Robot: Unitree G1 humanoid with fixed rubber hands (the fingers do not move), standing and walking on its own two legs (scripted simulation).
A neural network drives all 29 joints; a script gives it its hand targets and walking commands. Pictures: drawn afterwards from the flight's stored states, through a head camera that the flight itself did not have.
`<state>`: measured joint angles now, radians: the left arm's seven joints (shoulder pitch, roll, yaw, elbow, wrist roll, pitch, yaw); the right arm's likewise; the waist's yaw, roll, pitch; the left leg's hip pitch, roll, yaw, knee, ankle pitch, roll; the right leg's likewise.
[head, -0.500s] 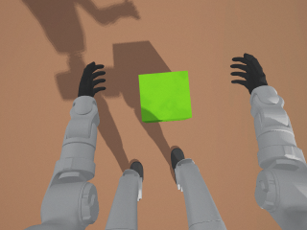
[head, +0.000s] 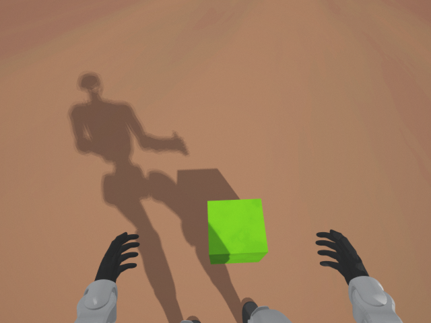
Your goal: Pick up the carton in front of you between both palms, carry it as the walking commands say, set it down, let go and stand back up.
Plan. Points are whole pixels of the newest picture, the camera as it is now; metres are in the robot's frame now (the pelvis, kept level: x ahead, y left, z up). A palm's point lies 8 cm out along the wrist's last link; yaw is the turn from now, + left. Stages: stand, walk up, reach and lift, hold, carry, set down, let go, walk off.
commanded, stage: let go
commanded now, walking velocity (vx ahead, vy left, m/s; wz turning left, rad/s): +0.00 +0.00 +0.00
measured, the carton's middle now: (234, 233) +0.41 -0.06 -0.64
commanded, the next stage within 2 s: stand in 0.56 s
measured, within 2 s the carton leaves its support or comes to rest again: neither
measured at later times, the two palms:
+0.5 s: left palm (86, 299) +0.18 +0.24 -0.05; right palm (352, 284) +0.18 -0.22 -0.06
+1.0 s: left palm (61, 320) +0.15 +0.29 -0.08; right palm (381, 290) +0.17 -0.28 -0.09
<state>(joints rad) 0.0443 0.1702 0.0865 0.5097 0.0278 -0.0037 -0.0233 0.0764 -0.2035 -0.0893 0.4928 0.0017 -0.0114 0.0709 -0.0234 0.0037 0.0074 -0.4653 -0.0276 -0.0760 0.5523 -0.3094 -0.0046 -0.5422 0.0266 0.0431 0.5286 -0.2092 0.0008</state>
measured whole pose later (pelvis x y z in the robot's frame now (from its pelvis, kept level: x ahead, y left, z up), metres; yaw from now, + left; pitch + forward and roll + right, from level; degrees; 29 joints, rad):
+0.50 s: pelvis +0.02 +0.01 +0.01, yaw +0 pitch -4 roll -1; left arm 0.21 0.20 0.04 0.42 0.02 0.13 -0.07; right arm 0.22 -0.22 -0.05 0.42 -0.02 0.13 0.07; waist 0.00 0.03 0.10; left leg -0.04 -0.02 -0.07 0.45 -0.33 0.02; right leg -0.12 0.02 0.04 0.43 -0.23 0.01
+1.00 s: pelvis +0.03 +0.00 +0.00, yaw +2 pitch +0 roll +0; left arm 0.16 0.32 0.04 0.78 0.04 0.01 0.02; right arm 0.21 -0.34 -0.04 0.70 -0.04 0.02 -0.02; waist 0.00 0.03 0.02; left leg -0.14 -0.02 -0.09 0.51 -0.37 0.00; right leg -0.22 0.02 0.01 0.52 -0.29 -0.01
